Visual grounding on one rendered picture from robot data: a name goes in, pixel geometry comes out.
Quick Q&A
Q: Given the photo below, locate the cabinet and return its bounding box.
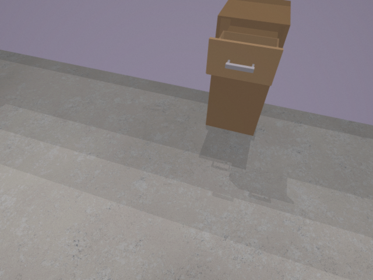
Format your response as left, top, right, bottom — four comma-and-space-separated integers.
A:
206, 0, 291, 136

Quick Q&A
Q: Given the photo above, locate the drawer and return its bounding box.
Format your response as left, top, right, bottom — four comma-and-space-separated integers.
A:
206, 31, 283, 86

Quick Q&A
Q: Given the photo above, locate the handle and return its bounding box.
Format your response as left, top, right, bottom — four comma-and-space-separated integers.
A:
225, 60, 255, 73

